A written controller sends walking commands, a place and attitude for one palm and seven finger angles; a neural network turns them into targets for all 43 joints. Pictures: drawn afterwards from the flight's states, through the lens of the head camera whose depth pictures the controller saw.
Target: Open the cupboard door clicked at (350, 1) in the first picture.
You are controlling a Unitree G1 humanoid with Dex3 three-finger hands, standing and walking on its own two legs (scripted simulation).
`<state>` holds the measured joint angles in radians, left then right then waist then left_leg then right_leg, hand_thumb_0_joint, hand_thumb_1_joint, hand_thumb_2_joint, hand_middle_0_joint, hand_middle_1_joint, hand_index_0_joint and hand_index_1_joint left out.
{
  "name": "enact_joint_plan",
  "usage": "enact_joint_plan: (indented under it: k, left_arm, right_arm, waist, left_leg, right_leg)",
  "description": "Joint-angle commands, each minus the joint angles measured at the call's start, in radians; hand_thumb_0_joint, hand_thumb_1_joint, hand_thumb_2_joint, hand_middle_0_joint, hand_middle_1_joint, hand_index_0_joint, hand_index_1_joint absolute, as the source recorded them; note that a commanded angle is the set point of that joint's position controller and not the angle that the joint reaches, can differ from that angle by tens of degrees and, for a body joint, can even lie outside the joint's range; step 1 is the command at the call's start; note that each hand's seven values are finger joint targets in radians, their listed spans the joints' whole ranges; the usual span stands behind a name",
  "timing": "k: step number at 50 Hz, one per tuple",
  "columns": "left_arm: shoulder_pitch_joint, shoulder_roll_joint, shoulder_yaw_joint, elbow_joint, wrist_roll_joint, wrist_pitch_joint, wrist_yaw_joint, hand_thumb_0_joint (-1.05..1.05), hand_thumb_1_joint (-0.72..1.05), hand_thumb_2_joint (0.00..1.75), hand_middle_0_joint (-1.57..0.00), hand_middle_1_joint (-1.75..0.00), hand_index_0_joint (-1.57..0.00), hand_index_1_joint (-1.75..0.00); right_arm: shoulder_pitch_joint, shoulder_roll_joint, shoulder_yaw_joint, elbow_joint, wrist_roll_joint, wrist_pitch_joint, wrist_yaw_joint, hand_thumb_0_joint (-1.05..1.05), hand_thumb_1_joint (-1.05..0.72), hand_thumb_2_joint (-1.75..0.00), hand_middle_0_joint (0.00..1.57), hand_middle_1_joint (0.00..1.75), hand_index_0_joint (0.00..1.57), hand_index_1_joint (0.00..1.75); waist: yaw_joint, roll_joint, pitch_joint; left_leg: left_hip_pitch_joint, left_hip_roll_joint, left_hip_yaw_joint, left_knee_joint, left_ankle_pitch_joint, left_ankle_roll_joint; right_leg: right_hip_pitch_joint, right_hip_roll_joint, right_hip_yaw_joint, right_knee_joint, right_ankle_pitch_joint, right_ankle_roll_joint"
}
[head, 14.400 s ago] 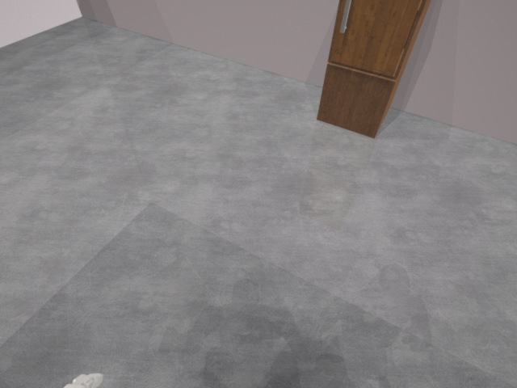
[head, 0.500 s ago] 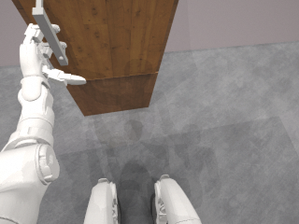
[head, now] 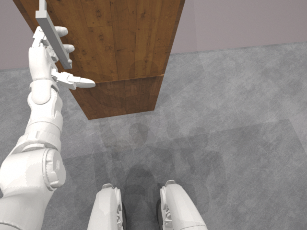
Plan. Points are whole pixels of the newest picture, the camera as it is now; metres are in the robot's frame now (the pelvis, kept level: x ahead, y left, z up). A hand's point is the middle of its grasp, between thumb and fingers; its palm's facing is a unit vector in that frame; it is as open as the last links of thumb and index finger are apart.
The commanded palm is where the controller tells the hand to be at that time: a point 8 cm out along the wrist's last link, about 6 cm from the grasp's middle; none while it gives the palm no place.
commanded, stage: slide the fingers in behind the handle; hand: left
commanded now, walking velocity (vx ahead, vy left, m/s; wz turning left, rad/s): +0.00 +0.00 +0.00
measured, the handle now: (56, 38) +0.58 +0.20 +0.05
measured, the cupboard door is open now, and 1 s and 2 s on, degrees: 0 0 43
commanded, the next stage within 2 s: close the thumb around the handle in 0.04 s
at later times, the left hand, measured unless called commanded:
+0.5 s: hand (70, 61) +0.53 +0.17 +0.03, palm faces +0.12 -0.99 -0.02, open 10.4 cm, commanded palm +0.50 +0.19 +0.04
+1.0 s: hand (70, 60) +0.53 +0.17 +0.03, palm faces +0.13 -0.99 -0.01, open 5.7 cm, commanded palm +0.50 +0.20 +0.04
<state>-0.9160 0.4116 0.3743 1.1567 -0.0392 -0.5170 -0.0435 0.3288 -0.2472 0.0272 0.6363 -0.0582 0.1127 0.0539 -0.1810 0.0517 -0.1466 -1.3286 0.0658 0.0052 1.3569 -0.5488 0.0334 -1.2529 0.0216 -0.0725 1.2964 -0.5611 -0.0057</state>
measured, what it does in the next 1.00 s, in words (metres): stands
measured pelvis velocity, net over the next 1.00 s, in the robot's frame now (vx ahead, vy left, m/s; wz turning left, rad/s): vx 0.00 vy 0.00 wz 0.00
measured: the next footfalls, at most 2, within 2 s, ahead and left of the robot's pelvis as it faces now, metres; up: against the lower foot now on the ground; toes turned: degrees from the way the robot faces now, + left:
none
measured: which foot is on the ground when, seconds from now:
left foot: down 0.00-1.00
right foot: down 0.00-1.00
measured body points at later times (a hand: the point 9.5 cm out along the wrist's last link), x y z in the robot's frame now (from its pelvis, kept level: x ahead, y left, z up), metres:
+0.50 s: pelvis +0.00 +0.00 +0.00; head +0.17 +0.02 +0.41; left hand +0.52 +0.22 +0.04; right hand +0.02 -0.27 -0.12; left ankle +0.03 +0.10 -0.60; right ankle +0.02 -0.12 -0.60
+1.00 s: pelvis +0.00 +0.00 +0.00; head +0.18 +0.02 +0.42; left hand +0.52 +0.22 +0.04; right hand +0.02 -0.26 -0.12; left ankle +0.03 +0.10 -0.60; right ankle +0.02 -0.12 -0.60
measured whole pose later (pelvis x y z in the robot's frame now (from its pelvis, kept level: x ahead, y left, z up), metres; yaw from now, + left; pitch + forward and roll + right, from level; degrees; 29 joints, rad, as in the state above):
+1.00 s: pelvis +0.00 +0.00 +0.00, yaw +0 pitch +30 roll -4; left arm -0.92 0.42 0.38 1.17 -0.04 -0.52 -0.05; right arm 0.32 -0.25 0.02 0.64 -0.06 0.11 0.05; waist -0.18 0.05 -0.15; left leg -1.33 0.07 0.00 1.36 -0.55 0.03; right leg -1.25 0.03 -0.08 1.30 -0.57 -0.01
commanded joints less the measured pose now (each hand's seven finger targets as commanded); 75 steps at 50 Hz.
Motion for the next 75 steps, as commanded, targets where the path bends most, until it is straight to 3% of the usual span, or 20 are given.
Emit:
enact_joint_plan:
  k: [1, 4, 7, 15, 21, 24, 27, 29, 32, 35, 37, 40, 47, 48, 51, 60, 67, 68, 69, 75]
  left_arm:
    - [-0.409, 0.192, 0.009, -0.211, -0.001, -0.084, -0.002, 0.00, -0.50, 0.30, -0.30, -1.20, -0.30, -1.20]
    - [-0.400, 0.198, 0.014, -0.186, 0.000, -0.082, -0.005, 0.00, -0.50, 0.30, -0.30, -1.20, -0.30, -1.20]
    - [-0.415, 0.181, -0.005, -0.188, 0.001, -0.085, -0.013, 0.00, -0.50, 0.30, -0.30, -1.20, -0.30, -1.20]
    - [-0.453, 0.201, 0.004, -0.172, 0.002, -0.074, -0.011, 0.00, -0.05, 0.49, -0.33, -1.25, -0.33, -1.25]
    - [-0.475, 0.179, -0.018, -0.200, 0.004, -0.075, -0.009, 0.00, 0.28, 0.64, -0.36, -1.28, -0.36, -1.28]
    - [-0.446, 0.184, -0.010, -0.184, 0.002, -0.066, -0.008, 0.00, 0.45, 0.71, -0.37, -1.30, -0.37, -1.30]
    - [-0.464, 0.190, -0.011, -0.208, 0.003, -0.072, -0.010, 0.00, 0.62, 0.78, -0.38, -1.32, -0.38, -1.32]
    - [-0.443, 0.190, -0.006, -0.183, 0.002, -0.065, -0.009, 0.00, 0.73, 0.83, -0.39, -1.33, -0.39, -1.33]
    - [-0.455, 0.190, -0.013, -0.186, 0.004, -0.070, -0.014, 0.00, 0.90, 0.90, -0.40, -1.35, -0.40, -1.35]
    - [-0.455, 0.204, 0.002, -0.186, -0.001, -0.072, -0.019, 0.00, 0.90, 0.90, -0.40, -1.35, -0.40, -1.35]
    - [-0.460, 0.189, -0.013, -0.218, -0.003, -0.079, -0.022, 0.00, 0.90, 0.90, -0.40, -1.35, -0.40, -1.35]
    - [-0.435, 0.213, 0.016, -0.203, -0.009, -0.077, -0.019, 0.00, 0.90, 0.90, -0.40, -1.35, -0.40, -1.35]
    - [-0.423, 0.164, -0.024, -0.224, -0.001, -0.085, -0.012, 0.00, 0.90, 0.90, -0.40, -1.35, -0.40, -1.35]
    - [-0.439, 0.230, 0.022, -0.207, 0.006, -0.084, -0.007, 0.00, 0.90, 0.90, -0.40, -1.35, -0.40, -1.35]
    - [-0.367, 0.192, 0.005, -0.230, 0.003, -0.091, -0.015, 0.00, 0.90, 0.90, -0.40, -1.35, -0.40, -1.35]
    - [-0.023, 0.068, -0.040, -0.399, -0.052, -0.083, -0.022, 0.00, 0.90, 0.90, -0.40, -1.35, -0.40, -1.35]
    - [0.305, -0.067, -0.132, -0.612, -0.079, -0.076, 0.017, 0.00, 0.90, 0.90, -0.40, -1.35, -0.40, -1.35]
    - [0.343, -0.100, -0.049, -0.645, -0.132, -0.070, 0.112, 0.00, 0.90, 0.90, -0.40, -1.35, -0.40, -1.35]
    - [0.371, -0.148, -0.075, -0.647, -0.126, -0.062, 0.185, 0.00, 0.90, 0.90, -0.40, -1.35, -0.40, -1.35]
    - [0.432, -0.295, -0.167, -0.730, 0.036, -0.075, 0.525, 0.00, 0.90, 0.90, -0.40, -1.35, -0.40, -1.35]
  right_arm:
    - [0.184, -0.187, -0.066, -0.040, 0.001, -0.007, -0.020, 0.00, -0.90, -0.90, 0.20, 0.30, 0.20, 0.30]
    - [0.186, -0.186, -0.066, -0.036, 0.002, -0.006, -0.020, 0.00, -0.90, -0.90, 0.20, 0.30, 0.20, 0.30]
    - [0.178, -0.183, -0.064, -0.039, 0.001, -0.006, -0.019, 0.00, -0.90, -0.90, 0.20, 0.30, 0.20, 0.30]
    - [0.188, -0.190, -0.064, -0.034, 0.000, -0.007, -0.025, 0.00, -0.90, -0.90, 0.20, 0.30, 0.20, 0.30]
    - [0.188, -0.188, -0.066, -0.032, -0.001, -0.009, -0.023, 0.00, -0.90, -0.90, 0.20, 0.30, 0.20, 0.30]
    - [0.186, -0.188, -0.066, -0.032, 0.000, -0.006, -0.021, 0.00, -0.90, -0.90, 0.20, 0.30, 0.20, 0.30]
    - [0.187, -0.186, -0.065, -0.031, -0.001, -0.008, -0.022, 0.00, -0.90, -0.90, 0.20, 0.30, 0.20, 0.30]
    - [0.187, -0.187, -0.065, -0.033, 0.001, -0.009, -0.023, 0.00, -0.90, -0.90, 0.20, 0.30, 0.20, 0.30]
    - [0.188, -0.186, -0.063, -0.032, 0.001, -0.012, -0.023, 0.00, -0.90, -0.90, 0.20, 0.30, 0.20, 0.30]
    - [0.193, -0.189, -0.064, -0.030, -0.001, -0.014, -0.024, 0.00, -0.90, -0.90, 0.20, 0.30, 0.20, 0.30]
    - [0.189, -0.186, -0.065, -0.033, 0.000, -0.014, -0.023, 0.00, -0.90, -0.90, 0.20, 0.30, 0.20, 0.30]
    - [0.194, -0.188, -0.064, -0.031, -0.002, -0.013, -0.022, 0.00, -0.90, -0.90, 0.20, 0.30, 0.20, 0.30]
    - [0.188, -0.183, -0.069, -0.031, -0.001, -0.010, -0.017, 0.00, -0.90, -0.90, 0.20, 0.30, 0.20, 0.30]
    - [0.191, -0.191, -0.068, -0.026, -0.001, -0.007, -0.021, 0.00, -0.90, -0.90, 0.20, 0.30, 0.20, 0.30]
    - [0.181, -0.183, -0.068, -0.042, 0.001, -0.006, -0.018, 0.00, -0.90, -0.90, 0.20, 0.30, 0.20, 0.30]
    - [0.140, -0.163, -0.084, -0.095, 0.023, -0.001, -0.005, 0.00, -0.90, -0.90, 0.20, 0.30, 0.20, 0.30]
    - [0.078, -0.142, -0.093, -0.141, 0.042, -0.016, 0.002, 0.00, -0.90, -0.90, 0.20, 0.30, 0.20, 0.30]
    - [0.061, -0.126, -0.090, -0.154, 0.036, -0.020, -0.003, 0.00, -0.90, -0.90, 0.20, 0.30, 0.20, 0.30]
    - [0.046, -0.118, -0.084, -0.158, 0.030, -0.025, -0.001, 0.00, -0.90, -0.90, 0.20, 0.30, 0.20, 0.30]
    - [0.015, -0.088, -0.091, -0.159, -0.023, -0.046, 0.017, 0.00, -0.90, -0.90, 0.20, 0.30, 0.20, 0.30]
  waist:
    - [-0.023, 0.115, -0.569]
    - [-0.030, 0.076, -0.544]
    - [-0.035, 0.112, -0.537]
    - [-0.042, 0.098, -0.552]
    - [-0.042, 0.138, -0.600]
    - [-0.040, 0.108, -0.573]
    - [-0.035, 0.143, -0.583]
    - [-0.040, 0.103, -0.562]
    - [-0.039, 0.132, -0.565]
    - [-0.041, 0.114, -0.572]
    - [-0.033, 0.153, -0.595]
    - [-0.029, 0.117, -0.586]
    - [-0.029, 0.136, -0.592]
    - [-0.031, 0.104, -0.572]
    - [-0.005, 0.139, -0.597]
    - [0.062, 0.073, -0.614]
    - [0.108, 0.008, -0.522]
    - [0.149, 0.001, -0.495]
    - [0.144, -0.029, -0.461]
    - [0.148, -0.046, -0.459]
  left_leg:
    - [0.528, -0.031, -0.086, -0.132, 0.420, -0.012]
    - [0.487, -0.033, -0.078, -0.125, 0.401, -0.007]
    - [0.502, -0.032, -0.080, -0.124, 0.402, -0.009]
    - [0.494, -0.031, -0.088, -0.117, 0.382, -0.006]
    - [0.540, -0.031, -0.093, -0.110, 0.427, -0.009]
    - [0.514, -0.031, -0.088, -0.114, 0.410, -0.008]
    - [0.527, -0.031, -0.086, -0.115, 0.425, -0.010]
    - [0.490, -0.032, -0.083, -0.113, 0.397, -0.006]
    - [0.502, -0.033, -0.082, -0.114, 0.397, -0.006]
    - [0.507, -0.031, -0.087, -0.113, 0.413, -0.005]
    - [0.537, -0.031, -0.087, -0.114, 0.429, -0.009]
    - [0.516, -0.032, -0.084, -0.113, 0.441, -0.006]
    - [0.558, -0.031, -0.090, -0.123, 0.458, -0.013]
    - [0.526, -0.027, -0.090, -0.118, 0.437, -0.010]
    - [0.556, -0.031, -0.081, -0.129, 0.461, -0.014]
    - [0.581, -0.038, -0.052, -0.176, 0.527, -0.018]
    - [0.572, -0.042, -0.025, -0.226, 0.511, -0.023]
    - [0.550, -0.045, -0.012, -0.241, 0.505, -0.028]
    - [0.517, -0.049, -0.009, -0.248, 0.469, -0.031]
    - [0.497, -0.052, -0.008, -0.226, 0.485, -0.038]
  right_leg:
    - [0.176, 0.034, 0.026, -0.148, 0.339, -0.017]
    - [0.195, 0.035, 0.031, -0.153, 0.343, -0.013]
    - [0.166, 0.034, 0.029, -0.150, 0.333, -0.015]
    - [0.159, 0.034, 0.028, -0.143, 0.311, -0.015]
    - [0.149, 0.034, 0.026, -0.138, 0.336, -0.017]
    - [0.167, 0.034, 0.027, -0.148, 0.334, -0.014]
    - [0.169, 0.033, 0.027, -0.145, 0.345, -0.016]
    - [0.179, 0.035, 0.030, -0.150, 0.334, -0.014]
    - [0.167, 0.035, 0.031, -0.149, 0.329, -0.015]
    - [0.171, 0.036, 0.029, -0.142, 0.341, -0.017]
    - [0.163, 0.034, 0.029, -0.143, 0.345, -0.017]
    - [0.190, 0.036, 0.030, -0.140, 0.367, -0.016]
    - [0.169, 0.035, 0.022, -0.144, 0.363, -0.018]
    - [0.175, 0.036, 0.025, -0.143, 0.353, -0.016]
    - [0.190, 0.035, 0.026, -0.141, 0.374, -0.019]
    - [0.322, 0.036, 0.026, -0.161, 0.481, -0.018]
    - [0.396, 0.029, 0.024, -0.187, 0.509, -0.015]
    - [0.416, 0.027, 0.017, -0.196, 0.503, -0.012]
    - [0.428, 0.025, 0.017, -0.201, 0.485, -0.009]
    - [0.427, 0.015, 0.020, -0.169, 0.509, -0.016]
